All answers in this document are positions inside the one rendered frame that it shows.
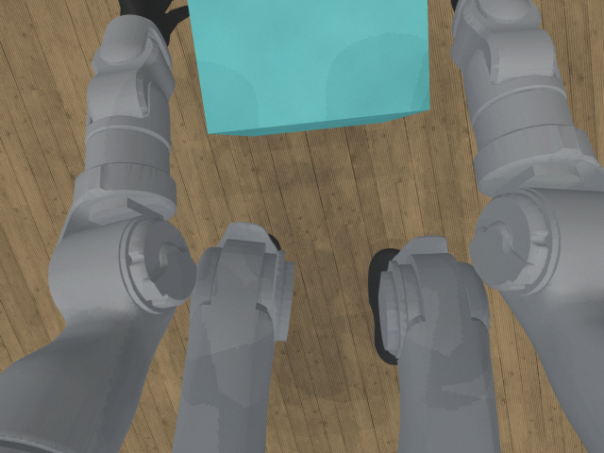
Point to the robot right upper arm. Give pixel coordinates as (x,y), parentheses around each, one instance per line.
(543,249)

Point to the robot left thigh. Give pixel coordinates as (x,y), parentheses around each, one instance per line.
(225,387)

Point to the robot right forearm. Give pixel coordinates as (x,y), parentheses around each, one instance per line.
(517,102)

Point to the robot left hand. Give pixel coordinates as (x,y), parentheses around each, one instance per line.
(154,10)

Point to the robot left forearm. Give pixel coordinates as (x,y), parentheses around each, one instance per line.
(128,137)

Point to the robot left upper arm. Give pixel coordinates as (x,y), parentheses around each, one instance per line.
(117,287)

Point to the carton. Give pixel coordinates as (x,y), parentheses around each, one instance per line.
(278,66)

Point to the right robot shin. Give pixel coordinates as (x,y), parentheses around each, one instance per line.
(476,293)

